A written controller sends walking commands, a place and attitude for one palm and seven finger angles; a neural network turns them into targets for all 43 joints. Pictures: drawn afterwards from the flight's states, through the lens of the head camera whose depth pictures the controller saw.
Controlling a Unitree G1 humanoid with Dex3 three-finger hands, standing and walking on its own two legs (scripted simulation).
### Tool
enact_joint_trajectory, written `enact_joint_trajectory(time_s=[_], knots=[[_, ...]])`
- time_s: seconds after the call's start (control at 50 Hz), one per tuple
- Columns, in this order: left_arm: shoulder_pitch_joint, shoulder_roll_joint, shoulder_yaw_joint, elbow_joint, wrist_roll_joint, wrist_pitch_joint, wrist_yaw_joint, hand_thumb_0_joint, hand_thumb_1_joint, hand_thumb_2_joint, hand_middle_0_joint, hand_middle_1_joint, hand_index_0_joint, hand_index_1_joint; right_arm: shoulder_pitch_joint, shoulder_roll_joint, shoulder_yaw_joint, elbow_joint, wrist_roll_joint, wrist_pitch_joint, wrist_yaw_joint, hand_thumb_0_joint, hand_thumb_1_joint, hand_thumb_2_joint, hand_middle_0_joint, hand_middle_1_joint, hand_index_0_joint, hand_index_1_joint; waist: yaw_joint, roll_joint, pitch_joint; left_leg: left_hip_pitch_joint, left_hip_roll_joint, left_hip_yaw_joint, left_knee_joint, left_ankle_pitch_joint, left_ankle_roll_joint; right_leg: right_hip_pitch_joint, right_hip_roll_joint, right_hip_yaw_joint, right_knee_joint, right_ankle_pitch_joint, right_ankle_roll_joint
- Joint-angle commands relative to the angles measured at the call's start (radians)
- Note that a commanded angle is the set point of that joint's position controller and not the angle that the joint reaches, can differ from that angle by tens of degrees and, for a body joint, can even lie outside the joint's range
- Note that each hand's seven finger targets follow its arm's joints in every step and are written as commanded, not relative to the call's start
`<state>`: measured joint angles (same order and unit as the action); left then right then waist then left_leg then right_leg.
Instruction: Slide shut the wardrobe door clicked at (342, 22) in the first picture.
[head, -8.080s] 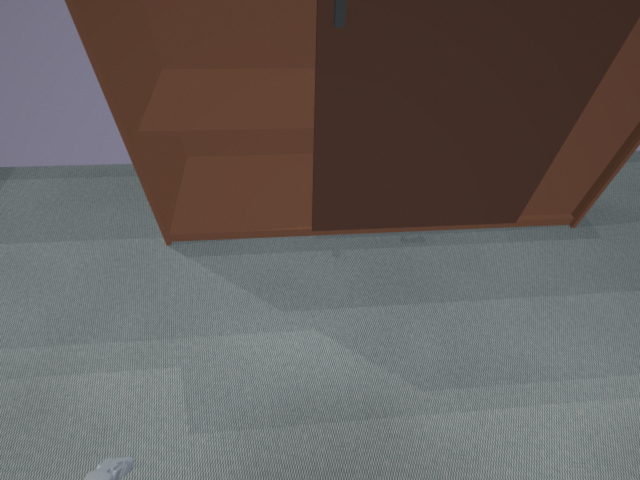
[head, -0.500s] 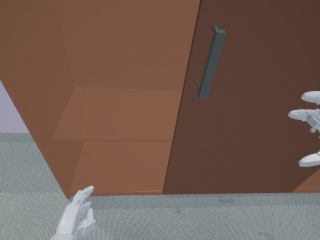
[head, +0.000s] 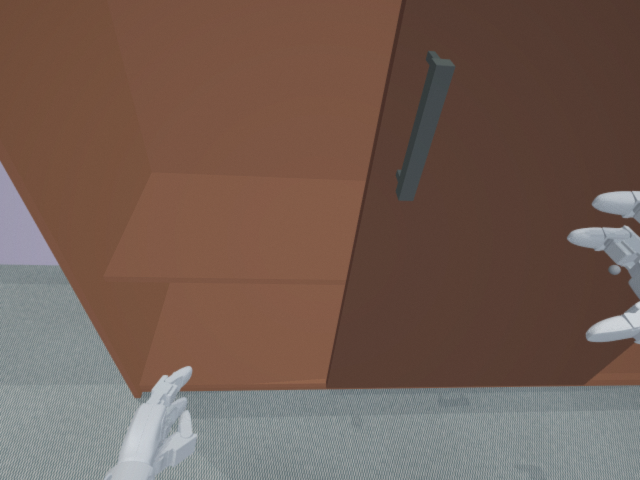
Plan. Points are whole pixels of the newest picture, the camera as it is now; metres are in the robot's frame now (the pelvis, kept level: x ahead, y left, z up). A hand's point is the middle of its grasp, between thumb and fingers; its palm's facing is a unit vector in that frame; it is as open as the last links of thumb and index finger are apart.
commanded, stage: move the hooked fingers beside the handle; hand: right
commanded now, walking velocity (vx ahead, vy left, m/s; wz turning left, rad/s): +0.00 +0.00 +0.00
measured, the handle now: (417, 130) +0.55 -0.14 +0.21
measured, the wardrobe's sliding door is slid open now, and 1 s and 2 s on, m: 0.58 0.58 0.58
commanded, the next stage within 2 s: none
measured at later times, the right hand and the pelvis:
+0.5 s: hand (553, 223) +0.34 -0.25 +0.21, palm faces +0.02 +1.00 -0.06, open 14.0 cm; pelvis +0.00 +0.00 +0.00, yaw +0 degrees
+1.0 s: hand (502, 187) +0.41 -0.22 +0.21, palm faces -0.01 +1.00 -0.02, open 14.0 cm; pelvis +0.01 +0.00 +0.00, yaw +1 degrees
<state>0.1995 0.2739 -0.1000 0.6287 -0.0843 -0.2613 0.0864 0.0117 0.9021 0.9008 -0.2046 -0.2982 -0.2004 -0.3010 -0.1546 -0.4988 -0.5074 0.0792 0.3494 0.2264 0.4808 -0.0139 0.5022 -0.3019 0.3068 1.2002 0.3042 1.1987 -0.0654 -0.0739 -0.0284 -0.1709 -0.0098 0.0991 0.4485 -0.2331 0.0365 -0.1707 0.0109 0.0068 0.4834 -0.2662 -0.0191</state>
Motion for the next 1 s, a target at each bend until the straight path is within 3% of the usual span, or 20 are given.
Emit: enact_joint_trajectory(time_s=[0.0, 0.04, 0.1, 0.18, 0.2, 0.24, 0.32, 0.38, 0.4, 0.42, 0.48, 0.54, 0.56, 0.62, 0.66, 0.82, 0.86, 0.88, 0.96, 0.98], knots=[[-0.148, 0.109, 0.054, -0.162, -0.008, -0.056, 0.008, 0.0, 0.9, 0.9, -0.2, -0.3, -0.2, -0.3, -0.346, -0.28, -0.066, -0.155, 0.027, -0.065, -0.009, 0.0, 0.5, -0.3, 0.3, 1.2, 0.3, 1.2, 0.02, 0.006, -0.129, 0.023, 0.009, -0.066, -0.075, 0.162, -0.012, 0.021, 0.003, 0.047, -0.061, 0.17, -0.012], [-0.142, 0.113, 0.055, -0.152, -0.012, -0.061, 0.014, 0.0, 0.9, 0.9, -0.2, -0.3, -0.2, -0.3, -0.433, -0.254, -0.015, -0.123, 0.014, -0.071, -0.016, 0.0, 0.5, -0.3, 0.3, 1.2, 0.3, 1.2, 0.039, 0.0, -0.117, -0.025, 0.003, -0.055, -0.08, 0.115, -0.016, 0.038, 0.004, 0.053, -0.071, 0.13, -0.013], [-0.145, 0.107, 0.053, -0.156, -0.009, -0.065, 0.018, 0.0, 0.9, 0.9, -0.2, -0.3, -0.2, -0.3, -0.486, -0.252, 0.008, -0.15, -0.004, -0.084, -0.034, 0.0, 0.5, -0.3, 0.3, 1.2, 0.3, 1.2, 0.033, -0.036, -0.16, 0.004, 0.008, -0.06, -0.076, 0.13, -0.008, 0.057, 0.006, 0.057, -0.069, 0.152, -0.012], [-0.136, 0.111, 0.056, -0.15, -0.007, -0.058, 0.019, 0.0, 0.9, 0.9, -0.2, -0.3, -0.2, -0.3, -0.522, -0.275, -0.015, -0.073, -0.018, -0.093, -0.052, 0.0, 0.5, -0.3, 0.3, 1.2, 0.3, 1.2, 0.03, 0.014, -0.192, 0.022, 0.009, -0.055, -0.066, 0.163, -0.01, 0.055, 0.007, 0.059, -0.07, 0.173, -0.015], [-0.134, 0.112, 0.054, -0.147, -0.004, -0.053, 0.016, 0.0, 0.9, 0.9, -0.2, -0.3, -0.2, -0.3, -0.497, -0.295, -0.036, -0.044, -0.017, -0.09, -0.056, 0.0, 0.5, -0.3, 0.3, 1.2, 0.3, 1.2, 0.017, 0.018, -0.18, 0.044, 0.013, -0.062, -0.07, 0.161, -0.008, 0.025, 0.007, 0.055, -0.068, 0.174, -0.013], [-0.141, 0.111, 0.054, -0.152, -0.006, -0.048, 0.013, 0.0, 0.9, 0.9, -0.2, -0.3, -0.2, -0.3, -0.539, -0.288, -0.025, -0.031, -0.026, -0.093, -0.059, 0.0, 0.5, -0.3, 0.3, 1.2, 0.3, 1.2, 0.021, -0.01, -0.191, 0.04, 0.015, -0.061, -0.063, 0.183, -0.008, 0.032, 0.009, 0.048, -0.07, 0.185, -0.012], [-0.132, 0.11, 0.058, -0.162, -0.007, -0.035, 0.008, 0.0, 0.9, 0.9, -0.2, -0.3, -0.2, -0.3, -0.544, -0.285, -0.022, 0.005, -0.033, -0.092, -0.063, 0.0, 0.5, -0.3, 0.3, 1.2, 0.3, 1.2, 0.02, 0.012, -0.21, 0.058, 0.015, -0.06, -0.052, 0.232, -0.009, 0.027, 0.006, 0.04, -0.065, 0.223, -0.014], [-0.127, 0.11, 0.059, -0.165, -0.009, -0.032, 0.009, 0.0, 0.9, 0.9, -0.2, -0.3, -0.2, -0.3, -0.607, -0.248, 0.026, 0.005, -0.043, -0.098, -0.067, 0.0, 0.5, -0.3, 0.3, 1.2, 0.3, 1.2, 0.034, -0.021, -0.217, 0.022, 0.012, -0.056, -0.05, 0.221, -0.008, 0.057, 0.005, 0.039, -0.066, 0.219, -0.012], [-0.117, 0.11, 0.059, -0.156, -0.008, -0.027, 0.009, 0.0, 0.9, 0.9, -0.2, -0.3, -0.2, -0.3, -0.606, -0.235, 0.036, 0.043, -0.04, -0.097, -0.072, 0.0, 0.5, -0.3, 0.3, 1.2, 0.3, 1.2, 0.039, 0.02, -0.189, 0.022, 0.012, -0.061, -0.059, 0.208, -0.008, 0.035, 0.003, 0.04, -0.064, 0.204, -0.014], [-0.115, 0.119, 0.063, -0.152, -0.009, -0.027, 0.01, 0.0, 0.9, 0.9, -0.2, -0.3, -0.2, -0.3, -0.622, -0.264, 0.015, 0.056, -0.044, -0.099, -0.077, 0.0, 0.5, -0.3, 0.3, 1.2, 0.3, 1.2, 0.04, 0.016, -0.195, 0.018, 0.012, -0.064, -0.062, 0.203, -0.01, 0.033, 0.002, 0.039, -0.066, 0.195, -0.015], [-0.109, 0.117, 0.066, -0.156, -0.008, -0.023, 0.014, 0.0, 0.9, 0.9, -0.2, -0.3, -0.2, -0.3, -0.669, -0.25, 0.034, 0.063, -0.056, -0.103, -0.091, 0.0, 0.5, -0.3, 0.3, 1.2, 0.3, 1.2, 0.041, 0.011, -0.228, 0.018, 0.013, -0.06, -0.053, 0.213, -0.009, 0.054, 0.003, 0.041, -0.066, 0.212, -0.016], [-0.094, 0.124, 0.069, -0.144, -0.008, -0.013, 0.016, 0.0, 0.9, 0.9, -0.2, -0.3, -0.2, -0.3, -0.724, -0.284, 0.02, 0.096, -0.069, -0.113, -0.103, 0.0, 0.5, -0.3, 0.3, 1.2, 0.3, 1.2, 0.049, 0.014, -0.244, 0.034, 0.015, -0.066, -0.054, 0.231, -0.011, 0.05, 0.001, 0.034, -0.064, 0.223, -0.017], [-0.096, 0.119, 0.067, -0.148, -0.008, -0.013, 0.016, 0.0, 0.9, 0.9, -0.2, -0.3, -0.2, -0.3, -0.743, -0.249, 0.054, 0.097, -0.07, -0.117, -0.102, 0.0, 0.5, -0.3, 0.3, 1.2, 0.3, 1.2, 0.052, -0.006, -0.246, 0.028, 0.016, -0.067, -0.052, 0.238, -0.009, 0.057, 0.003, 0.033, -0.063, 0.229, -0.017], [-0.082, 0.121, 0.071, -0.146, -0.006, -0.008, 0.014, 0.0, 0.9, 0.9, -0.2, -0.3, -0.2, -0.3, -0.744, -0.283, 0.02, 0.13, -0.076, -0.129, -0.112, 0.0, 0.5, -0.3, 0.3, 1.2, 0.3, 1.2, 0.046, 0.02, -0.268, 0.054, 0.016, -0.069, -0.049, 0.272, -0.009, 0.054, 0.0, 0.031, -0.06, 0.257, -0.019], [-0.075, 0.121, 0.07, -0.137, -0.007, -0.004, 0.016, 0.0, 0.9, 0.9, -0.2, -0.3, -0.2, -0.3, -0.802, -0.241, 0.07, 0.162, -0.081, -0.132, -0.112, 0.0, 0.5, -0.3, 0.3, 1.2, 0.3, 1.2, 0.064, 0.006, -0.246, 0.027, 0.016, -0.068, -0.051, 0.266, -0.01, 0.057, 0.0, 0.027, -0.062, 0.245, -0.018], [-0.04, 0.129, 0.081, -0.131, -0.004, 0.013, 0.01, 0.0, 0.9, 0.9, -0.2, -0.3, -0.2, -0.3, -0.838, -0.245, 0.07, 0.229, -0.099, -0.141, -0.14, 0.0, 0.5, -0.3, 0.3, 1.2, 0.3, 1.2, 0.062, 0.034, -0.281, 0.041, 0.015, -0.068, -0.041, 0.321, -0.006, 0.063, -0.005, 0.025, -0.055, 0.303, -0.019], [-0.03, 0.127, 0.08, -0.125, -0.005, 0.02, 0.011, 0.0, 0.9, 0.9, -0.2, -0.3, -0.2, -0.3, -0.888, -0.214, 0.107, 0.25, -0.106, -0.144, -0.148, 0.0, 0.5, -0.3, 0.3, 1.2, 0.3, 1.2, 0.076, 0.027, -0.273, 0.018, 0.014, -0.063, -0.042, 0.303, -0.007, 0.068, -0.006, 0.027, -0.059, 0.292, -0.017], [-0.026, 0.128, 0.082, -0.122, -0.004, 0.021, 0.011, 0.0, 0.9, 0.9, -0.2, -0.3, -0.2, -0.3, -0.913, -0.221, 0.104, 0.247, -0.11, -0.15, -0.155, 0.0, 0.5, -0.3, 0.3, 1.2, 0.3, 1.2, 0.079, 0.01, -0.281, 0.015, 0.014, -0.066, -0.044, 0.3, -0.006, 0.076, -0.006, 0.028, -0.058, 0.295, -0.016], [0.002, 0.135, 0.083, -0.107, 0.0, 0.036, 0.013, 0.0, 0.9, 0.9, -0.2, -0.3, -0.2, -0.3, -0.938, -0.268, 0.072, 0.339, -0.122, -0.154, -0.172, 0.0, 0.5, -0.3, 0.3, 1.2, 0.3, 1.2, 0.08, 0.057, -0.269, 0.026, 0.014, -0.071, -0.049, 0.287, -0.008, 0.036, -0.007, 0.024, -0.066, 0.266, -0.02], [0.005, 0.132, 0.083, -0.105, 0.001, 0.037, 0.014, 0.0, 0.9, 0.9, -0.2, -0.3, -0.2, -0.3, -0.984, -0.24, 0.105, 0.345, -0.129, -0.162, -0.173, 0.0, 0.5, -0.3, 0.3, 1.2, 0.3, 1.2, 0.092, 0.038, -0.269, 0.015, 0.014, -0.072, -0.05, 0.283, -0.008, 0.047, -0.007, 0.021, -0.067, 0.263, -0.02]])
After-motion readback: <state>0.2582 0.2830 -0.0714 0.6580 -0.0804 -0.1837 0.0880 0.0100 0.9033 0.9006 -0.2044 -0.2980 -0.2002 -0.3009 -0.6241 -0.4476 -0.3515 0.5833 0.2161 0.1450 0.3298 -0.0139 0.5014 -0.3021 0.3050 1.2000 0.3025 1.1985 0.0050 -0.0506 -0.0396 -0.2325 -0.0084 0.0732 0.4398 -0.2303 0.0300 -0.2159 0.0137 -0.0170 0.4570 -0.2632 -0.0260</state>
